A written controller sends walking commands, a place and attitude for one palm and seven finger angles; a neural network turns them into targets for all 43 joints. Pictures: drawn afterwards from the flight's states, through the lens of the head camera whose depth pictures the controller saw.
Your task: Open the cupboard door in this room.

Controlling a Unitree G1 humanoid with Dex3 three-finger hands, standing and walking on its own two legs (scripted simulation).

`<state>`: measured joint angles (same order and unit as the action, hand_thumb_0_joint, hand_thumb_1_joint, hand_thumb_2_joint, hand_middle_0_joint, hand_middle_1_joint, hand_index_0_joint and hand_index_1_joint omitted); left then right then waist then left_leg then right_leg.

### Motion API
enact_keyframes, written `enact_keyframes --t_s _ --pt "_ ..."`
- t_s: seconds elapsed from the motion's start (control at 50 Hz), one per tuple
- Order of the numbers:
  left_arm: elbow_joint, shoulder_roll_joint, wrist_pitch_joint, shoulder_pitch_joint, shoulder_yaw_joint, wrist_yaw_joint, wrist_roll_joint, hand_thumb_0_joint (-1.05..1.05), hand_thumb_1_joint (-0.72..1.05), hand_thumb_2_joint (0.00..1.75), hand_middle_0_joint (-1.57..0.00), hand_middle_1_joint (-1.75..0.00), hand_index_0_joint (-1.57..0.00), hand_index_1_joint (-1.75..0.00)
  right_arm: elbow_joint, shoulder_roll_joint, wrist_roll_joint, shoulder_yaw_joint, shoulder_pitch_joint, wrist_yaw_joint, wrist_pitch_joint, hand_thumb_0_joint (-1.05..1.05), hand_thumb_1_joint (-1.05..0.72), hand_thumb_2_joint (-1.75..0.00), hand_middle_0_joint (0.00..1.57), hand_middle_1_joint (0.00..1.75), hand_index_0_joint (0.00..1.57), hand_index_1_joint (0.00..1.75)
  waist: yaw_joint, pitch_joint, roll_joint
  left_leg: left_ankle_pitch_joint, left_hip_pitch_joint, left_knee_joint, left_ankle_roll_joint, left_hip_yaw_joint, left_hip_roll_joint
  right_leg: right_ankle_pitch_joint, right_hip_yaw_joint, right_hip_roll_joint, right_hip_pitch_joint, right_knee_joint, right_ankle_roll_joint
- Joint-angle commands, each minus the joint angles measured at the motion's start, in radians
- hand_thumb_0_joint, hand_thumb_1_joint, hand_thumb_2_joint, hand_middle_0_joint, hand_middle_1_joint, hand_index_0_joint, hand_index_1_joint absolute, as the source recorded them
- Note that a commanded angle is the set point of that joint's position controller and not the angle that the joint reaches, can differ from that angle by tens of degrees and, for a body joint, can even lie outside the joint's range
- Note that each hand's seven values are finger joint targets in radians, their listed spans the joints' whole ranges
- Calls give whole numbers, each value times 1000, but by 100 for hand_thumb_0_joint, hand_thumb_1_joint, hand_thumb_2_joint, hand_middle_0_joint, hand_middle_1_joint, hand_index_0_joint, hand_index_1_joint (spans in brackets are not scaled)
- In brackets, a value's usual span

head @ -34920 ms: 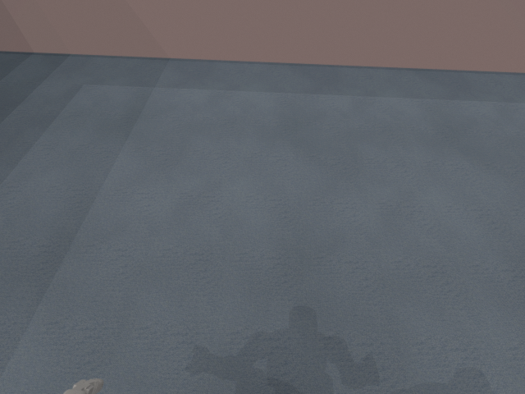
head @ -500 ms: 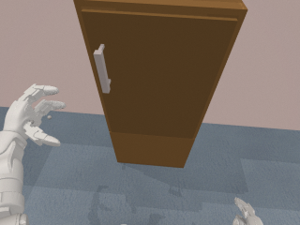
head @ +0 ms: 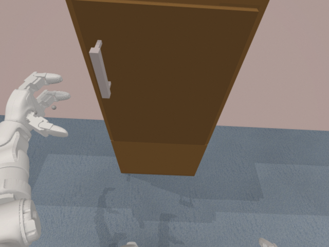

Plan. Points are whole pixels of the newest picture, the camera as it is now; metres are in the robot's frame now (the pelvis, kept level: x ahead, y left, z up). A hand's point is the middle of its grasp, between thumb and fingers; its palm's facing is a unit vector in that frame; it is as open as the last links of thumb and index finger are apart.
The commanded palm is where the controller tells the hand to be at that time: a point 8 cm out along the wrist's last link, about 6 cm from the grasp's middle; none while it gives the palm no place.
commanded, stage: move the hooked fingers beside the handle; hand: left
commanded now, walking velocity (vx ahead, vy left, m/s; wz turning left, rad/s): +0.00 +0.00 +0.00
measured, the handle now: (102, 70) +0.55 +0.18 +0.10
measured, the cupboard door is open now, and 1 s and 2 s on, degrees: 0 0 0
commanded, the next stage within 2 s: slide the fingers in behind the handle in 1.52 s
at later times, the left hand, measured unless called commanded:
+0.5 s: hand (69, 84) +0.49 +0.25 +0.11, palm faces -0.03 -1.00 -0.01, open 14.0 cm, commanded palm +0.48 +0.30 +0.11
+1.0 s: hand (75, 76) +0.52 +0.25 +0.10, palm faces -0.01 -1.00 +0.00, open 13.9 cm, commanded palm +0.50 +0.30 +0.10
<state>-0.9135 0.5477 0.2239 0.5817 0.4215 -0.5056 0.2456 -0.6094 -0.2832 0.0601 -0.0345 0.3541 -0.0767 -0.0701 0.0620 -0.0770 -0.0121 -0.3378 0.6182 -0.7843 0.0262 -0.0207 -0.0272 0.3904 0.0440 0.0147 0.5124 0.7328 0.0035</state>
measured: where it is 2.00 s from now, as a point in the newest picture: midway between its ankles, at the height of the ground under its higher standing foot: outside the picture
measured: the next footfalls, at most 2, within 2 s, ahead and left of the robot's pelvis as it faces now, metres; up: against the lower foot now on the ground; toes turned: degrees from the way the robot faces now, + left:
none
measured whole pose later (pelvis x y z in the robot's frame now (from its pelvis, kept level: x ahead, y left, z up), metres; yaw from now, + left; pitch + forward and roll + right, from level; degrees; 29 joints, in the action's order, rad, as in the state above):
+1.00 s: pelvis +0.02 +0.00 -0.01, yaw -2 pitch +19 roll -4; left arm -1.23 0.73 0.26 0.94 0.48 -0.44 0.11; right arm -0.62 -0.28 0.03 -0.04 0.45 -0.04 0.08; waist 0.18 -0.10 -0.02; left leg -0.39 0.82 -0.88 0.03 -0.02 -0.06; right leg 0.42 0.03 0.05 0.71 0.79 0.00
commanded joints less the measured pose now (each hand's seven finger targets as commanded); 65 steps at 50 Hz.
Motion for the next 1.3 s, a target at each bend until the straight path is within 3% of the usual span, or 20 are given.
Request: enact_keyframes --t_s 0.0,0.1,0.18,0.24,0.28,0.34,0.44,0.54,0.64,0.7,0.76,0.88,0.92,1.08,1.1,1.14,1.18,1.2,1.24,1.28 --pt "207 262 77 450 15 8 11 0 -50 30 -30 -120 -30 -120 104 -171 -6 64 45 -11 -23 0 -90 -90 20 30 20 30 14 -331 -118 275 -344 79 4 64 10 -269 -6 29 48 -76 24" --pt "121 276 87 521 20 32 -4 0 -50 30 -30 -120 -30 -120 82 -179 -11 66 69 -9 -7 0 -90 -90 20 30 20 30 29 -326 -78 252 -322 72 6 71 6 -245 -4 28 74 -70 21" --pt "29 359 93 587 64 47 -31 0 -50 30 -30 -120 -30 -120 71 -190 -14 61 90 -12 11 0 -90 -90 20 30 20 30 38 -322 -53 227 -257 59 11 61 6 -243 -14 28 67 -62 16" --pt "23 371 111 671 44 52 -54 0 -50 30 -30 -120 -30 -120 59 -191 -17 62 104 -10 18 0 -90 -90 20 30 20 30 61 -342 -116 230 -273 41 8 67 3 -228 -17 27 111 -53 15" --pt "-21 397 120 681 66 46 -51 0 -50 30 -30 -120 -30 -120 55 -197 -18 61 122 -10 25 0 -90 -90 20 30 20 30 65 -371 -79 245 -262 28 10 66 1 -245 -20 33 101 -44 13" --pt "-71 437 117 706 72 36 -69 0 -50 30 -30 -120 -30 -120 46 -201 -21 60 139 -9 37 0 -90 -90 20 30 20 30 72 -366 -113 245 -235 15 11 68 -1 -243 -21 32 122 -35 14" --pt "-89 399 106 765 28 29 -77 0 -50 30 -30 -120 -30 -120 31 -203 -25 65 174 -6 56 0 -90 -90 20 30 20 30 97 -392 -148 290 -277 -5 8 77 -9 -249 -14 38 183 -28 13" --pt "-96 450 97 795 67 49 -93 0 -50 30 -30 -120 -30 -120 24 -208 -33 70 216 -1 77 0 -90 -90 20 30 20 30 97 -441 -132 351 -277 -24 10 81 -12 -289 -11 44 175 -15 11" --pt "-141 477 87 860 61 78 -129 0 -50 30 -30 -120 -30 -120 19 -209 -38 64 242 3 98 0 -90 -90 20 30 20 30 121 -410 -161 342 -251 -37 10 82 -15 -277 -12 47 214 -12 9" --pt "-113 539 103 865 110 87 -138 0 -50 30 -30 -120 -30 -120 25 -210 -45 65 262 5 106 0 -90 -90 20 30 20 30 104 -504 -202 425 -295 -51 5 83 -17 -333 -13 51 181 4 11" --pt "-98 465 109 821 78 73 -122 0 -50 30 -30 -120 -30 -120 31 -199 -48 68 267 15 114 0 -90 -90 20 30 20 30 107 -504 -191 493 -324 -60 6 79 -19 -380 -6 58 180 5 11" --pt "-84 507 99 783 112 62 -113 0 -50 30 -30 -120 -30 -120 45 -204 -40 68 254 17 135 0 -90 -90 20 30 20 30 92 -479 -182 452 -286 -50 11 65 -14 -387 -11 60 150 -4 9" --pt "-97 471 97 764 86 61 -112 0 -50 30 -30 -120 -30 -120 46 -198 -40 66 246 20 137 0 -90 -90 20 30 20 30 100 -445 -171 425 -273 -47 11 63 -14 -370 -8 59 160 -9 9" --pt "-86 481 114 793 93 56 -99 0 -50 30 -30 -120 -30 -120 48 -202 -35 67 232 14 141 0 -90 -90 20 30 20 30 108 -442 -156 414 -277 -54 12 69 -15 -359 -10 59 173 -2 10" --pt "-79 447 116 781 70 52 -96 0 -50 30 -30 -120 -30 -120 53 -196 -36 66 221 16 139 0 -90 -90 20 30 20 30 103 -452 -191 414 -288 -53 10 67 -11 -359 -11 57 170 -2 11" --pt "-93 411 111 776 41 51 -97 0 -50 30 -30 -120 -30 -120 49 -195 -34 67 216 16 138 0 -90 -90 20 30 20 30 113 -430 -166 393 -286 -53 9 72 -15 -332 -6 57 195 -5 11" --pt "-75 453 116 792 80 58 -92 0 -50 30 -30 -120 -30 -120 46 -201 -35 67 220 13 137 0 -90 -90 20 30 20 30 103 -456 -174 417 -303 -56 8 76 -16 -346 -6 57 188 1 12" --pt "-94 401 110 779 35 57 -94 0 -50 30 -30 -120 -30 -120 49 -195 -34 65 213 14 138 0 -90 -90 20 30 20 30 110 -439 -167 407 -298 -51 6 81 -14 -332 -4 56 198 -1 13" --pt "-112 406 100 798 34 68 -98 0 -50 30 -30 -120 -30 -120 46 -198 -33 63 209 13 136 0 -90 -90 20 30 20 30 118 -395 -152 357 -267 -47 9 79 -15 -298 -3 54 216 -7 10" --pt "-98 413 107 838 38 78 -103 0 -50 30 -30 -120 -30 -120 45 -200 -34 62 210 11 132 0 -90 -90 20 30 20 30 122 -422 -171 353 -281 -51 8 82 -14 -291 -7 53 223 -4 10"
